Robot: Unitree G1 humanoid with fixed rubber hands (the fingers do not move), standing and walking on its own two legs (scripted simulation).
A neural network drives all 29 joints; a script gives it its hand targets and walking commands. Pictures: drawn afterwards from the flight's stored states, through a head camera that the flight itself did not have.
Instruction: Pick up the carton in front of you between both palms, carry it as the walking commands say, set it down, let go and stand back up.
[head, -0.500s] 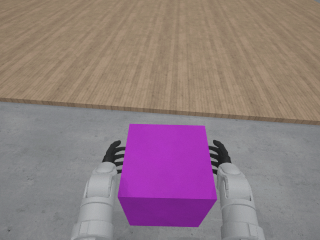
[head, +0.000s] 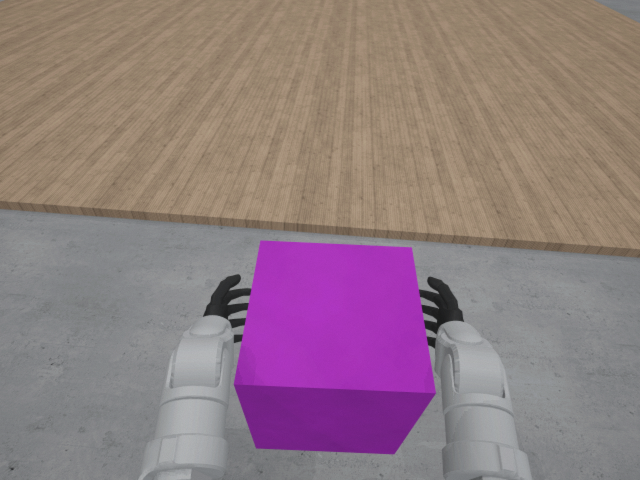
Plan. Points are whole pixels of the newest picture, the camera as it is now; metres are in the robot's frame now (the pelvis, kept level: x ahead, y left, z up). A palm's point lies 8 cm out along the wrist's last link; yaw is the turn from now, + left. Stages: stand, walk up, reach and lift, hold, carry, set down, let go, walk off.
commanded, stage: hold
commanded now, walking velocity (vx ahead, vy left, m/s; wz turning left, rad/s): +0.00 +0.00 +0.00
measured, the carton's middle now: (330, 352) +0.30 +0.00 -0.02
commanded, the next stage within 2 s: carry in 1.20 s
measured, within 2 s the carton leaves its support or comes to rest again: neither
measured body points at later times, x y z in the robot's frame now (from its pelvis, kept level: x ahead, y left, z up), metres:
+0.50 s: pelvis -0.01 +0.00 +0.00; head -0.04 +0.01 +0.45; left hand +0.30 +0.16 +0.04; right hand +0.30 -0.15 +0.05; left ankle +0.01 +0.13 -0.75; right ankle +0.01 -0.13 -0.75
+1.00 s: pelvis -0.01 +0.01 +0.00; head -0.05 +0.02 +0.45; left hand +0.30 +0.16 +0.04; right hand +0.30 -0.14 +0.05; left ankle +0.01 +0.13 -0.75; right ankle +0.01 -0.13 -0.75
